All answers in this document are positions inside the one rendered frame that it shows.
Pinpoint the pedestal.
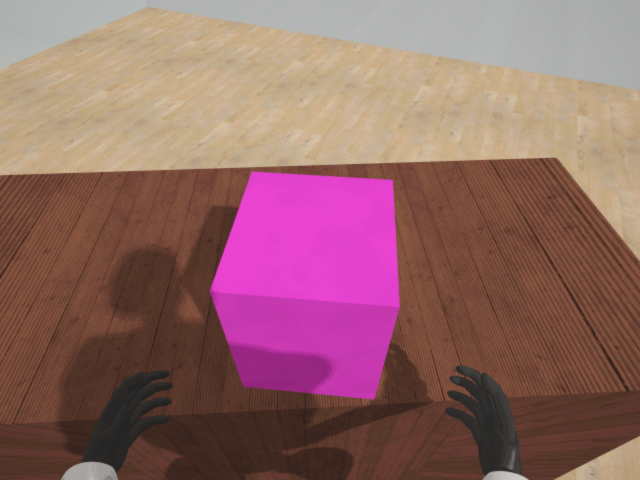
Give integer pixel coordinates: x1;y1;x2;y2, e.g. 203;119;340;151
0;158;640;480

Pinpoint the left robot hand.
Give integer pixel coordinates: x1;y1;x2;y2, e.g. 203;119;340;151
81;370;173;474

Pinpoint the carton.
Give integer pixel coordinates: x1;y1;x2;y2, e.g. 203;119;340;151
210;172;400;399

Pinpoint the right robot hand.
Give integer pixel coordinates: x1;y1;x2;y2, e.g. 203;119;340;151
445;366;523;476

